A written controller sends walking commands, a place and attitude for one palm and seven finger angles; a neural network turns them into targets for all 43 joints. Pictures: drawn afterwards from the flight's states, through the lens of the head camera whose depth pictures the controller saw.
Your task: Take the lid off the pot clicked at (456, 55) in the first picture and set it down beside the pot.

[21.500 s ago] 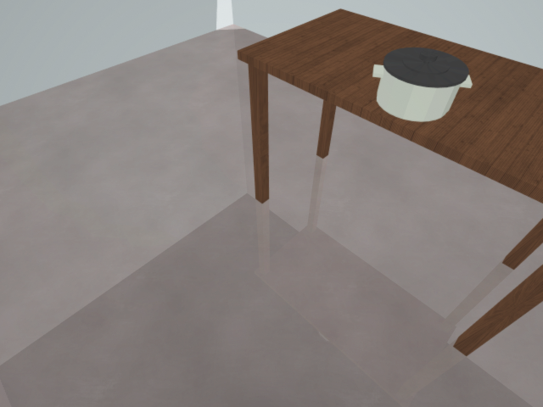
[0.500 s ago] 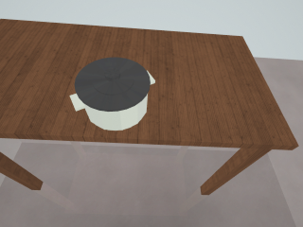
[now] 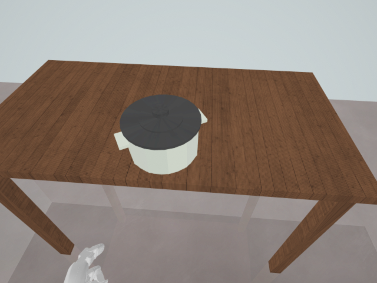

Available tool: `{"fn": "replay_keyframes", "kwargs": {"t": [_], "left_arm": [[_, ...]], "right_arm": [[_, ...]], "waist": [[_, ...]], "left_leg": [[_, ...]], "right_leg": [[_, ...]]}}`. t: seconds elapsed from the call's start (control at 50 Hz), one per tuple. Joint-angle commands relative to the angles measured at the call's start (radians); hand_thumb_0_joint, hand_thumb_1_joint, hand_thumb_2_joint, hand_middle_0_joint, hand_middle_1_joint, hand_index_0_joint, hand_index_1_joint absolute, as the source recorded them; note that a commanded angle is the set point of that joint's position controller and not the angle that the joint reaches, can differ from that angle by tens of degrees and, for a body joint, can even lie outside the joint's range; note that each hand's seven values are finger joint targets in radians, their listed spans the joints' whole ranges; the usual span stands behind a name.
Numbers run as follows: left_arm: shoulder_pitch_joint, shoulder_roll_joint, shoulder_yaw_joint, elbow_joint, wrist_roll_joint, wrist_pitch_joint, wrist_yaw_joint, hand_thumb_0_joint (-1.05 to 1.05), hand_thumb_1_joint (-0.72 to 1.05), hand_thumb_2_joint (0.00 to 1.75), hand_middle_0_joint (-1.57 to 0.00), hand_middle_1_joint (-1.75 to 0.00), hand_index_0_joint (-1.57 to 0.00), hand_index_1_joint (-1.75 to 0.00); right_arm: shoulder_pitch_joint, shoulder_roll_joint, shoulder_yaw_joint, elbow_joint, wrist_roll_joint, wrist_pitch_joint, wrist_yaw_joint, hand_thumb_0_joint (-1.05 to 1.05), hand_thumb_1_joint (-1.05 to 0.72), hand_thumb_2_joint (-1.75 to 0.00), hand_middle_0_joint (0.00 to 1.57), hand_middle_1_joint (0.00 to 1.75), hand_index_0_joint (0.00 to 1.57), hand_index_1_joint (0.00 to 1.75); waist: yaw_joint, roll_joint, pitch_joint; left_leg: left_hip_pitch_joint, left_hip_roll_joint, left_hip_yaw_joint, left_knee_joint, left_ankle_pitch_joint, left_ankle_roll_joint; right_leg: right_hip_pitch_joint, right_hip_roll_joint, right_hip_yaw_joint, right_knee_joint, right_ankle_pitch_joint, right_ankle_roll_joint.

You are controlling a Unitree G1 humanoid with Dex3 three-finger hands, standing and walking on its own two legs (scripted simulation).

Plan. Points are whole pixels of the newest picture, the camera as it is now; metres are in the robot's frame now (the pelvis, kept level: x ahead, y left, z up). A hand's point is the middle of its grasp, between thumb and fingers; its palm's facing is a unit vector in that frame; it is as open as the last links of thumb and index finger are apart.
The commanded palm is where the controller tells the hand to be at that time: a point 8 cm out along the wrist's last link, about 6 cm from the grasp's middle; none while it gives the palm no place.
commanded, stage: lift the closed hand beside the body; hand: left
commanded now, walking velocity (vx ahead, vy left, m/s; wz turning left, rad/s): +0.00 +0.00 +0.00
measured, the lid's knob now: (160, 111) +0.48 +0.11 +0.12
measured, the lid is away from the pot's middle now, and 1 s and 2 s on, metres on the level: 0.00 0.00 0.00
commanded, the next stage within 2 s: raise the hand higher, near the body in 0.46 s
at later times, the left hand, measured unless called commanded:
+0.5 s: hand out of the picture +0.11 +0.19 +0.01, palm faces +0.30 -0.89 -0.35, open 3.1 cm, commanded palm +0.06 +0.22 +0.06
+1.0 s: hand (82, 252) +0.15 +0.20 +0.08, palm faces +0.27 -0.86 -0.44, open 3.1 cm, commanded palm +0.10 +0.23 +0.12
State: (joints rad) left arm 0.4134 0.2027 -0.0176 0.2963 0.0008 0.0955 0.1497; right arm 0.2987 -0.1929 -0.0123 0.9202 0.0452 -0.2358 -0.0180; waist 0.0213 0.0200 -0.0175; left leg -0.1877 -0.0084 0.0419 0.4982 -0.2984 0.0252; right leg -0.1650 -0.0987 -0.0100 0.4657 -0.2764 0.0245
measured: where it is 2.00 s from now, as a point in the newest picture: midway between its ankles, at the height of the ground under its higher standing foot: outside the picture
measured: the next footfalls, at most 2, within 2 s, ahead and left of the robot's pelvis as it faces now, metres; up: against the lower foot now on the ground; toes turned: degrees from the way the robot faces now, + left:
none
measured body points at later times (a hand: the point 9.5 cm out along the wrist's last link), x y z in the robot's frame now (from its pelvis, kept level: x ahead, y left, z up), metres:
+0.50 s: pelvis -0.02 -0.05 +0.00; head -0.02 -0.06 +0.45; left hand +0.09 +0.23 +0.03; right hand +0.18 -0.26 -0.07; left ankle -0.02 +0.10 -0.74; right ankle -0.03 -0.18 -0.74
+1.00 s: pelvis +0.01 -0.03 +0.00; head +0.02 -0.05 +0.45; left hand +0.13 +0.24 +0.10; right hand +0.23 -0.24 -0.07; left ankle -0.02 +0.10 -0.74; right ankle -0.03 -0.18 -0.74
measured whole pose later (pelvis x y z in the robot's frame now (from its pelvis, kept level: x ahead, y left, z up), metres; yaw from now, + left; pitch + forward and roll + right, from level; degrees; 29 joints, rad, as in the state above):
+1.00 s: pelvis +0.01 -0.03 +0.00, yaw +0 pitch -1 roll +0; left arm 0.70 0.27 0.18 -0.39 0.01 -0.07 0.07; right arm 0.15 -0.19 -0.02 0.61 0.00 -0.21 -0.08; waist 0.08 0.05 0.01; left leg -0.16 0.03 0.03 0.48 -0.31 -0.02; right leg -0.14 -0.06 -0.03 0.46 -0.30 0.05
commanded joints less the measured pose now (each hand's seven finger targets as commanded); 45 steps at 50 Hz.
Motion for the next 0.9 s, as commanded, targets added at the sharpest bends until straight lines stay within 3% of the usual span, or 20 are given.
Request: {"fn": "replay_keyframes", "kwargs": {"t": [0.0,0.04,0.08,0.1,0.12,0.16,0.18,0.22,0.26,0.32,0.38,0.4,0.46,0.48,0.58,0.6,0.64,0.68,0.74,0.88], "left_arm": [[0.337,-0.049,0.008,0.037,0.036,-0.02,-0.039,0.0,0.9,0.9,-0.6,-0.73,-0.6,-0.73],[0.343,0.045,0.107,-0.121,0.025,-0.068,-0.061,0.0,0.9,0.9,-0.68,-0.83,-0.68,-0.83],[0.212,0.202,0.244,-0.351,0.006,-0.127,-0.051,0.0,0.9,0.9,-0.77,-0.92,-0.77,-0.92],[0.122,0.213,0.243,-0.479,0.003,-0.153,-0.049,0.0,0.9,0.9,-0.82,-0.97,-0.82,-0.97],[0.086,0.192,0.229,-0.5,-0.001,-0.16,-0.044,0.0,0.9,0.9,-0.86,-1.02,-0.86,-1.02],[0.031,0.127,0.173,-0.504,-0.008,-0.164,-0.043,0.0,0.9,0.9,-0.95,-1.12,-0.95,-1.12],[0.005,0.129,0.169,-0.5,-0.005,-0.168,-0.043,0.0,0.9,0.9,-0.99,-1.16,-0.99,-1.16],[0.007,0.092,0.125,-0.532,-0.008,-0.178,-0.052,0.0,0.9,0.9,-1.08,-1.26,-1.08,-1.26],[0.057,0.1,0.135,-0.576,-0.013,-0.188,-0.057,0.0,0.9,0.9,-1.17,-1.36,-1.17,-1.36],[0.109,0.153,0.205,-0.595,-0.019,-0.195,-0.053,0.0,0.9,0.9,-1.3,-1.5,-1.3,-1.5],[0.165,0.199,0.282,-0.592,-0.02,-0.196,-0.043,0.0,0.9,0.9,-1.3,-1.5,-1.3,-1.5],[0.161,0.173,0.248,-0.643,-0.02,-0.201,-0.048,0.0,0.9,0.9,-1.3,-1.5,-1.3,-1.5],[0.21,0.179,0.257,-0.693,-0.019,-0.204,-0.05,0.0,0.9,0.9,-1.3,-1.5,-1.3,-1.5],[0.242,0.186,0.275,-0.67,-0.015,-0.201,-0.049,0.0,0.9,0.9,-1.3,-1.5,-1.3,-1.5],[0.323,0.197,0.307,-0.688,-0.008,-0.206,-0.052,0.0,0.9,0.9,-1.3,-1.5,-1.3,-1.5],[0.309,0.177,0.274,-0.726,-0.007,-0.211,-0.058,0.0,0.9,0.9,-1.3,-1.5,-1.3,-1.5],[0.304,0.175,0.274,-0.712,-0.005,-0.214,-0.061,0.0,0.9,0.9,-1.3,-1.5,-1.3,-1.5],[0.311,0.212,0.311,-0.756,-0.001,-0.224,-0.056,0.0,0.9,0.9,-1.3,-1.5,-1.3,-1.5],[0.32,0.209,0.304,-0.847,0.001,-0.237,-0.054,0.0,0.9,0.9,-1.3,-1.5,-1.3,-1.5],[0.321,0.204,0.318,-0.855,0.004,-0.228,-0.058,0.0,0.9,0.9,-1.3,-1.5,-1.3,-1.5]], "right_arm": [[-0.208,-0.123,-0.071,-0.265,-0.013,-0.031,0.044,0.0,-0.9,-0.9,0.2,0.3,0.2,0.3],[-0.24,-0.121,-0.069,-0.356,-0.01,-0.009,0.04,0.0,-0.9,-0.9,0.2,0.3,0.2,0.3],[-0.252,-0.121,-0.059,-0.433,-0.007,0.0,0.017,0.0,-0.9,-0.9,0.2,0.3,0.2,0.3],[-0.251,-0.116,-0.045,-0.471,-0.012,-0.003,0.004,0.0,-0.9,-0.9,0.2,0.3,0.2,0.3],[-0.242,-0.099,-0.034,-0.479,-0.015,-0.004,-0.009,0.0,-0.9,-0.9,0.2,0.3,0.2,0.3],[-0.214,-0.094,-0.024,-0.484,-0.021,0.002,-0.026,0.0,-0.9,-0.9,0.2,0.3,0.2,0.3],[-0.206,-0.098,-0.024,-0.489,-0.024,0.004,-0.031,0.0,-0.9,-0.9,0.2,0.3,0.2,0.3],[-0.19,-0.103,-0.021,-0.499,-0.03,-0.002,-0.039,0.0,-0.9,-0.9,0.2,0.3,0.2,0.3],[-0.187,-0.109,-0.022,-0.509,-0.034,-0.007,-0.047,0.0,-0.9,-0.9,0.2,0.3,0.2,0.3],[-0.202,-0.107,-0.025,-0.51,-0.04,-0.008,-0.061,0.0,-0.9,-0.9,0.2,0.3,0.2,0.3],[-0.221,-0.101,-0.029,-0.497,-0.04,-0.008,-0.071,0.0,-0.9,-0.9,0.2,0.3,0.2,0.3],[-0.229,-0.096,-0.023,-0.505,-0.042,-0.011,-0.072,0.0,-0.9,-0.9,0.2,0.3,0.2,0.3],[-0.237,-0.09,-0.023,-0.495,-0.044,-0.022,-0.075,0.0,-0.9,-0.9,0.2,0.3,0.2,0.3],[-0.246,-0.088,-0.026,-0.486,-0.043,-0.024,-0.073,0.0,-0.9,-0.9,0.2,0.3,0.2,0.3],[-0.258,-0.086,-0.037,-0.465,-0.04,-0.031,-0.073,0.0,-0.9,-0.9,0.2,0.3,0.2,0.3],[-0.257,-0.087,-0.034,-0.475,-0.04,-0.034,-0.072,0.0,-0.9,-0.9,0.2,0.3,0.2,0.3],[-0.258,-0.09,-0.038,-0.464,-0.04,-0.036,-0.074,0.0,-0.9,-0.9,0.2,0.3,0.2,0.3],[-0.263,-0.088,-0.041,-0.464,-0.039,-0.04,-0.073,0.0,-0.9,-0.9,0.2,0.3,0.2,0.3],[-0.251,-0.085,-0.038,-0.468,-0.043,-0.054,-0.074,0.0,-0.9,-0.9,0.2,0.3,0.2,0.3],[-0.254,-0.084,-0.04,-0.466,-0.041,-0.034,-0.066,0.0,-0.9,-0.9,0.2,0.3,0.2,0.3]], "waist": [[0.025,-0.218,0.156],[0.052,-0.178,0.095],[0.05,-0.094,0.014],[0.043,-0.021,-0.018],[0.033,0.026,-0.003],[0.0,0.05,0.027],[-0.019,0.056,0.048],[-0.024,0.049,0.04],[-0.011,0.04,0.009],[0.005,-0.045,-0.006],[0.023,-0.034,-0.006],[0.025,0.003,-0.009],[0.04,0.039,-0.022],[0.039,0.001,-0.008],[0.053,-0.043,-0.006],[0.05,-0.023,0.0],[0.048,-0.056,0.01],[0.054,-0.033,-0.008],[0.06,0.006,-0.062],[0.054,-0.008,-0.028]], "left_leg": [[-0.125,0.057,-0.055,-0.095,0.305,-0.034],[-0.129,0.035,-0.031,-0.103,0.224,-0.038],[-0.084,0.03,-0.012,-0.104,0.13,-0.039],[-0.075,0.019,-0.007,-0.109,0.089,-0.036],[-0.066,0.016,-0.002,-0.11,0.049,-0.031],[-0.041,0.011,0.002,-0.097,0.003,-0.024],[-0.041,0.01,0.006,-0.08,-0.023,-0.022],[-0.019,0.0,0.006,-0.065,-0.035,-0.016],[0.005,-0.004,0.009,-0.06,-0.019,-0.011],[-0.001,-0.005,0.014,-0.047,0.002,-0.006],[0.009,-0.002,0.02,-0.042,0.042,-0.005],[0.013,-0.003,0.021,-0.048,0.063,-0.005],[0.031,0.001,0.022,-0.053,0.125,-0.004],[0.029,0.005,0.022,-0.047,0.131,-0.004],[0.044,0.012,0.024,-0.051,0.202,-0.002],[0.045,0.012,0.024,-0.056,0.204,-0.001],[0.046,0.013,0.025,-0.056,0.207,0.003],[0.063,0.014,0.027,-0.055,0.222,0.003],[0.09,0.014,0.025,-0.057,0.278,0.004],[0.088,0.019,0.024,-0.052,0.338,0.0]], "right_leg": [[-0.084,0.076,-0.111,-0.031,0.159,-0.041],[-0.054,0.082,-0.105,-0.02,0.11,-0.041],[-0.024,0.077,-0.088,-0.037,0.068,-0.035],[-0.023,0.078,-0.075,-0.038,0.046,-0.034],[-0.041,0.079,-0.067,-0.043,0.02,-0.032],[-0.09,0.087,-0.061,-0.067,-0.013,-0.027],[-0.123,0.086,-0.06,-0.088,-0.033,-0.022],[-0.132,0.087,-0.059,-0.098,-0.054,-0.022],[-0.116,0.089,-0.059,-0.102,-0.055,-0.022],[-0.101,0.086,-0.059,-0.119,-0.069,-0.017],[-0.085,0.083,-0.053,-0.124,-0.042,-0.017],[-0.072,0.08,-0.052,-0.118,-0.014,-0.019],[-0.039,0.079,-0.055,-0.101,0.059,-0.02],[-0.046,0.08,-0.06,-0.106,0.065,-0.017],[-0.023,0.086,-0.068,-0.091,0.145,-0.014],[-0.025,0.084,-0.067,-0.089,0.149,-0.013],[-0.034,0.085,-0.067,-0.089,0.155,-0.009],[-0.025,0.086,-0.067,-0.087,0.166,-0.01],[0.006,0.082,-0.071,-0.063,0.227,-0.013],[-0.001,0.087,-0.078,-0.055,0.291,-0.012]]}}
